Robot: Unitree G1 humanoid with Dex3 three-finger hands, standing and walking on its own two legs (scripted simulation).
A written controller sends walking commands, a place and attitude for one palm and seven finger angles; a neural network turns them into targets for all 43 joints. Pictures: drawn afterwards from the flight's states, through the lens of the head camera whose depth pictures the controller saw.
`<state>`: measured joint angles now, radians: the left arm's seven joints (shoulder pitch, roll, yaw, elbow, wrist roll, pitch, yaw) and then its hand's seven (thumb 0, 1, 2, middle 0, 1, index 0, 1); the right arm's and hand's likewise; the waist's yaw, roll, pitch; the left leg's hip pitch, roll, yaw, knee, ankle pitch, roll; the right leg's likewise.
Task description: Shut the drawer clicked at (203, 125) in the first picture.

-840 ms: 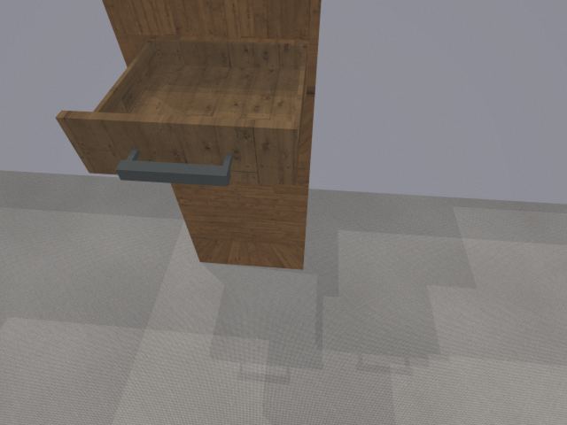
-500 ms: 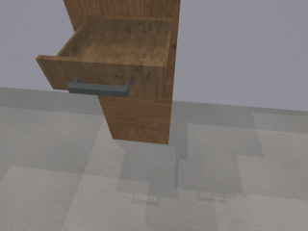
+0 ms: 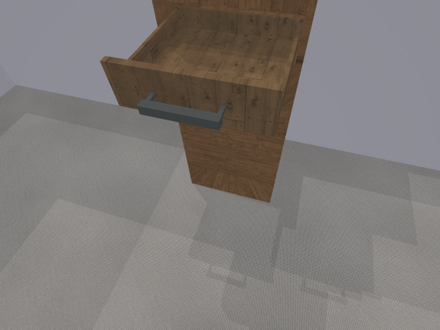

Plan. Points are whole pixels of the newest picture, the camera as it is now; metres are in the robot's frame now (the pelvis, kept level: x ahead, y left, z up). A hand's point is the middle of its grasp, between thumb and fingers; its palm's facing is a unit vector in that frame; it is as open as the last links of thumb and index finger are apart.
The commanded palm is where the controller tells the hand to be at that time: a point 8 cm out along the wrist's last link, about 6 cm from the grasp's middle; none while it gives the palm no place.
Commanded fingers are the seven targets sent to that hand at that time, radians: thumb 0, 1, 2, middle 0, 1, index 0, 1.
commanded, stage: stand and wait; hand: left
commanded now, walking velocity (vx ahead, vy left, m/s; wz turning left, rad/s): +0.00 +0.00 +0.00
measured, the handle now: (183, 108) +0.52 +0.11 +0.10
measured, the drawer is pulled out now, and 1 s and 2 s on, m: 0.30 0.30 0.30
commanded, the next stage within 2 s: turn or walk to find it in 0.26 s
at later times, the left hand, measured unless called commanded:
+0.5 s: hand out of the picture +0.04 +0.16 -0.17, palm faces +0.07 -0.97 -0.21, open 7.3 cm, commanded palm none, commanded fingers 0.00 0.90 0.90 -0.20 -0.30 -0.20 -0.30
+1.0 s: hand out of the picture +0.02 +0.16 -0.17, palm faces +0.07 -0.98 -0.19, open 7.3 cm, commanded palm none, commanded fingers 0.00 0.90 0.90 -0.20 -0.30 -0.20 -0.30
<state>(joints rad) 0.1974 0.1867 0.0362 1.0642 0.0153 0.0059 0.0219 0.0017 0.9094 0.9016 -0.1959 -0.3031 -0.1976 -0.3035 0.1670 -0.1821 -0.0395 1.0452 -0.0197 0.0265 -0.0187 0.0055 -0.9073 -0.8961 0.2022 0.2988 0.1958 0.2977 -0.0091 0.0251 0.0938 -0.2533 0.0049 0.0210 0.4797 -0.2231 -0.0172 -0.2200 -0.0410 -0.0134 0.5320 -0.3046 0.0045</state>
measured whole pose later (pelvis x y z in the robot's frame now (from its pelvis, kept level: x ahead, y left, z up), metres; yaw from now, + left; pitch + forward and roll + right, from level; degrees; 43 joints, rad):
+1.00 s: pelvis +0.02 -0.02 +0.01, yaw +1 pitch -2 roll +0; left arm 0.25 0.14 0.03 1.13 0.00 0.00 0.03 0.00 0.91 0.90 -0.20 -0.30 -0.20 -0.30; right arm 0.24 -0.14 -0.02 1.14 -0.02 0.01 -0.04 0.01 -0.91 -0.90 0.20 0.30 0.19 0.30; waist -0.01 0.01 0.08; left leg -0.16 0.04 -0.01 0.41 -0.22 -0.04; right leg -0.09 0.00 -0.05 0.40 -0.28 -0.02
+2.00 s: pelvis -0.01 +0.01 +0.00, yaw -10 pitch +0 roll +0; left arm 0.17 0.22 0.09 0.98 0.02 0.06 0.01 0.00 0.91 0.90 -0.20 -0.30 -0.20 -0.30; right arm 0.13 -0.20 -0.05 0.98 -0.03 0.01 -0.05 0.01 -0.91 -0.90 0.20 0.30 0.19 0.30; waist 0.00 -0.03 0.11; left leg -0.24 0.03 0.04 0.55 -0.28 0.01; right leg -0.34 0.05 0.09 0.76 -0.44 0.01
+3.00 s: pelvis +0.14 -0.07 +0.00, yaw -12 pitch -1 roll +1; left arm 0.18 0.15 0.06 1.06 0.01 0.01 0.05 0.00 0.93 0.90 -0.20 -0.30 -0.20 -0.30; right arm 0.22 -0.15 -0.05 1.09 -0.02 0.03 -0.03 0.01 -0.91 -0.90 0.20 0.30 0.19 0.30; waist 0.00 0.00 0.11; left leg -0.22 0.03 0.08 0.53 -0.27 -0.02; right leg -0.21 -0.04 -0.10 0.58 -0.35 -0.01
